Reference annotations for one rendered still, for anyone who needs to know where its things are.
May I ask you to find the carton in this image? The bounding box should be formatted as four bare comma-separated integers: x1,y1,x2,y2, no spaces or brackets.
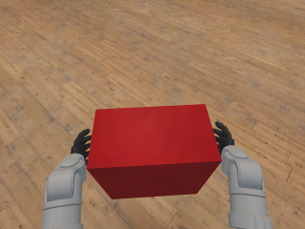
86,104,222,199

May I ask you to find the robot right hand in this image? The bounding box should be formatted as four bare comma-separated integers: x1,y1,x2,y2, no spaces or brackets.
213,121,234,155

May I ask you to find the robot left hand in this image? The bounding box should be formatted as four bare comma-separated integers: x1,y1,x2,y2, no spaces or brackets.
71,129,92,166

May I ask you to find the robot right forearm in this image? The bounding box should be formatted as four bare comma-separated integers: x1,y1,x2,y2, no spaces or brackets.
220,145,274,229

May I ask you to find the robot left forearm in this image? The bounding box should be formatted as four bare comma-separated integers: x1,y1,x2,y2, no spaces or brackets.
41,153,87,229

